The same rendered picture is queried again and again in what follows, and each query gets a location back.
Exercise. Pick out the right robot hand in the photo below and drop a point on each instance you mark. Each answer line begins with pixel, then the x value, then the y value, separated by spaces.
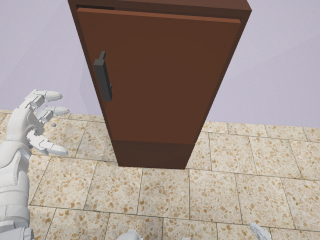
pixel 260 233

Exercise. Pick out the handle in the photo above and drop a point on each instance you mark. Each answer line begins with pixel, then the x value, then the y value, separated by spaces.
pixel 102 77

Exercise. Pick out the robot left upper arm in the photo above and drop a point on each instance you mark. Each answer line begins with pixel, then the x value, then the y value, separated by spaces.
pixel 21 233

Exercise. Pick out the left robot forearm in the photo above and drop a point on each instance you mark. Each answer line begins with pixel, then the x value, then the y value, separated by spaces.
pixel 14 185

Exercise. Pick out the robot left shin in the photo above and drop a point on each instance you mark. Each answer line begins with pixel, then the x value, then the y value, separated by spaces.
pixel 132 231

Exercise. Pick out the left robot hand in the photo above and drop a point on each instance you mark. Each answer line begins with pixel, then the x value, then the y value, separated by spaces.
pixel 22 122

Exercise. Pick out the cupboard door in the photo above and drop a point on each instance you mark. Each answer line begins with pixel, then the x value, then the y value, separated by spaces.
pixel 163 69

